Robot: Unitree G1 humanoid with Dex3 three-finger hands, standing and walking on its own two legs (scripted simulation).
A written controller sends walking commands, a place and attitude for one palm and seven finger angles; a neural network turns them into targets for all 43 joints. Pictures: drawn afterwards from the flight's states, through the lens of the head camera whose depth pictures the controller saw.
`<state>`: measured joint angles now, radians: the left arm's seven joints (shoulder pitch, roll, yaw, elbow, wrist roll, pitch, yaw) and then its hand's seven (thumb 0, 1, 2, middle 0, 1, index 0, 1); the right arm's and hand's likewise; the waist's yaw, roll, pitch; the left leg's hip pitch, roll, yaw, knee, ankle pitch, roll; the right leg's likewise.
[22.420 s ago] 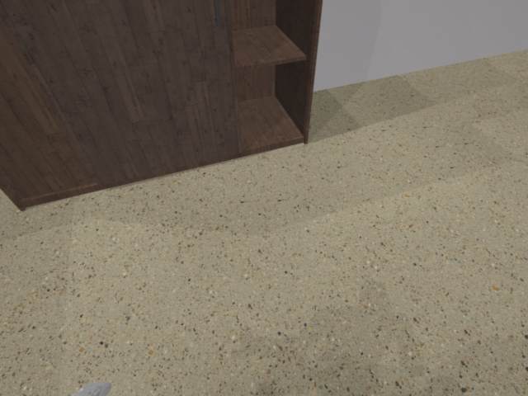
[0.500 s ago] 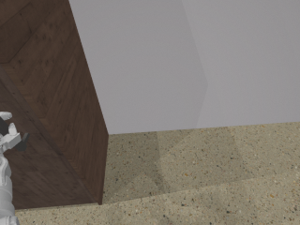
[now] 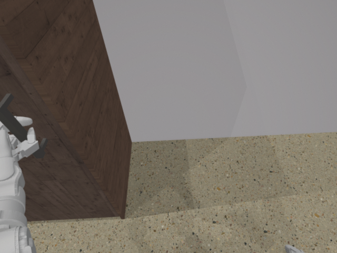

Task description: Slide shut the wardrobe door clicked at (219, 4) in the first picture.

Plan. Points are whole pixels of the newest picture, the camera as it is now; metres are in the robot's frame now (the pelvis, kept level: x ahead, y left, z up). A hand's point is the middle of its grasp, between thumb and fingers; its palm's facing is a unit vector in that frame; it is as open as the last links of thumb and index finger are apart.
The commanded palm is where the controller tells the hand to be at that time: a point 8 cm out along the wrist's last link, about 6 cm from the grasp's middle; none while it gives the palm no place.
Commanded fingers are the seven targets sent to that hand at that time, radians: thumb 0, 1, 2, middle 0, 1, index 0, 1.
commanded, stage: stop walking and hold the door there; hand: left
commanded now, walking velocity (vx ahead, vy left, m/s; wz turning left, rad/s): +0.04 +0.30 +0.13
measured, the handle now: (25, 128) +0.38 +0.38 +0.09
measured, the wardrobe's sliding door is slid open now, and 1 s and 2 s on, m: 0.00 0.00 0.00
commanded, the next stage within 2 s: loosen the grip on the handle in 1.40 s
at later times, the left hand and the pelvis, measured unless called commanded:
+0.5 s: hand (33, 144) +0.35 +0.35 +0.07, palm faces +0.33 -0.91 -0.25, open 5.2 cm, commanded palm +0.31 +0.40 +0.09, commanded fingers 0.00 0.90 0.90 -0.45 -1.40 -0.45 -1.40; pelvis -0.04 +0.10 +0.00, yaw +3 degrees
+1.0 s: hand (31, 143) +0.34 +0.35 +0.08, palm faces +0.18 -0.97 -0.16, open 5.2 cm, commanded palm +0.31 +0.39 +0.09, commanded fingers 0.00 0.90 0.90 -0.45 -1.40 -0.45 -1.40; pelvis -0.04 +0.17 +0.00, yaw +4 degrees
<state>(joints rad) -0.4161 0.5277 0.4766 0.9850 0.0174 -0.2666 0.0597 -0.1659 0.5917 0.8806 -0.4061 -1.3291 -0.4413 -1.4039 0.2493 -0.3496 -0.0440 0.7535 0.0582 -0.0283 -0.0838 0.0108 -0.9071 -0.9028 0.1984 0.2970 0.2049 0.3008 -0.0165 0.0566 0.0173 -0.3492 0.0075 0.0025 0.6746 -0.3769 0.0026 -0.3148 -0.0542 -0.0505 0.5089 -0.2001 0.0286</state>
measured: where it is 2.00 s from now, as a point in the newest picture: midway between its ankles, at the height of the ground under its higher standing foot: outside the picture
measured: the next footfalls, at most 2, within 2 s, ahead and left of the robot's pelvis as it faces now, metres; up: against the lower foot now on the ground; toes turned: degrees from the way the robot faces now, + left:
right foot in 0.30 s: +0.01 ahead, -0.07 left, +0.00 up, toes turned -7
left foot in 0.58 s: -0.01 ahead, +0.30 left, +0.00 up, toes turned +7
